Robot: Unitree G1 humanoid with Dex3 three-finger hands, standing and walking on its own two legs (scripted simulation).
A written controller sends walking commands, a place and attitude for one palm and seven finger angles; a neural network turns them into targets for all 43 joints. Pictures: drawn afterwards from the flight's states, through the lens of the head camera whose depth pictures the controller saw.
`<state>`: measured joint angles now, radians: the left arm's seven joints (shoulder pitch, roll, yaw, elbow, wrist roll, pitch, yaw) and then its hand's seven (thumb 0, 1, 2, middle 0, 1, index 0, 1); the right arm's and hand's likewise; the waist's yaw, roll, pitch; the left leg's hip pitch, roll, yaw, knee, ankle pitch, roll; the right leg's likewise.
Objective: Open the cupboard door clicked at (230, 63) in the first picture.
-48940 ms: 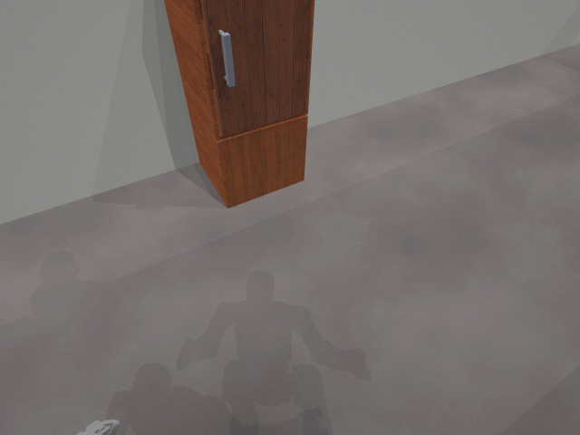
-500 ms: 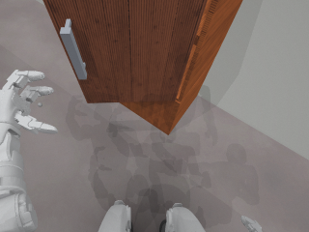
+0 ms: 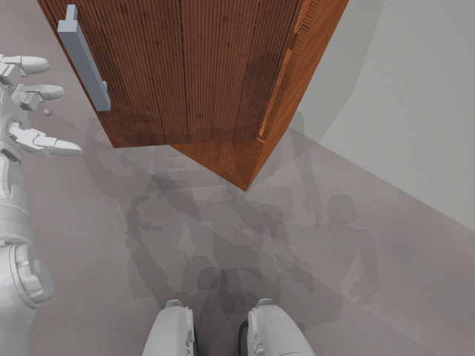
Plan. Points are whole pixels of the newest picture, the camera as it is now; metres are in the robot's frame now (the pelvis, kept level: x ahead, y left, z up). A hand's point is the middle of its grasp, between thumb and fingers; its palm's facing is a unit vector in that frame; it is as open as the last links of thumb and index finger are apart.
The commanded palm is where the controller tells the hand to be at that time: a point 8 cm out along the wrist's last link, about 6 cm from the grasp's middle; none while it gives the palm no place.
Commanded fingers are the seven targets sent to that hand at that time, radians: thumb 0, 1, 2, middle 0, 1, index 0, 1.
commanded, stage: move the hooked fingers beside the handle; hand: left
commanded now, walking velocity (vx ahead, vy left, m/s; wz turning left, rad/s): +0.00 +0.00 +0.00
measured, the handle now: (89, 63) +0.58 +0.23 +0.06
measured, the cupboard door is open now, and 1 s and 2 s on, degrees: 40 40 40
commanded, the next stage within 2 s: slide the fingers in behind the handle in 1.10 s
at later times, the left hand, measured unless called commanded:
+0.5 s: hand (58, 91) +0.53 +0.27 +0.05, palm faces +0.09 -1.00 -0.03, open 14.0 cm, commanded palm +0.51 +0.30 +0.05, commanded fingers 0.00 -0.50 0.30 -0.30 -1.20 -0.30 -1.20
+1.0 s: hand (53, 91) +0.53 +0.27 +0.05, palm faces +0.12 -0.99 -0.01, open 14.0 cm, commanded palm +0.51 +0.31 +0.05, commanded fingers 0.00 -0.50 0.30 -0.30 -1.20 -0.30 -1.20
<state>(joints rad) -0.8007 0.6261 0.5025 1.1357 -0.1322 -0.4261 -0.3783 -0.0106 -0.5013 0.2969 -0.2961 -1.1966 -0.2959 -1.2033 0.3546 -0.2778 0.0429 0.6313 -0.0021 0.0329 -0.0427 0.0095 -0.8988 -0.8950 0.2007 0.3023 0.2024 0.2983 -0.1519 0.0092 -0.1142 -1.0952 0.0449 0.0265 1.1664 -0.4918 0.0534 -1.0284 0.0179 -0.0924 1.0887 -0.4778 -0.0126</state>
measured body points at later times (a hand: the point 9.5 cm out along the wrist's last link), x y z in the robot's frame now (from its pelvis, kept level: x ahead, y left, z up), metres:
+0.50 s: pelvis +0.00 +0.00 -0.01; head +0.18 +0.03 +0.41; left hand +0.52 +0.32 +0.06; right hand -0.01 -0.27 -0.11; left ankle +0.03 +0.08 -0.65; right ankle +0.02 -0.12 -0.65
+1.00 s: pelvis +0.00 +0.00 -0.01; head +0.17 +0.04 +0.40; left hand +0.51 +0.33 +0.06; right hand +0.01 -0.28 -0.10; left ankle +0.03 +0.08 -0.65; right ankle +0.02 -0.12 -0.65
